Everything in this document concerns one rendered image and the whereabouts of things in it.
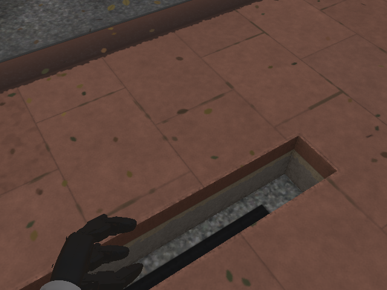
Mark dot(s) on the left robot hand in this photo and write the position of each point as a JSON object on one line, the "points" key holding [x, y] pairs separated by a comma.
{"points": [[79, 255]]}

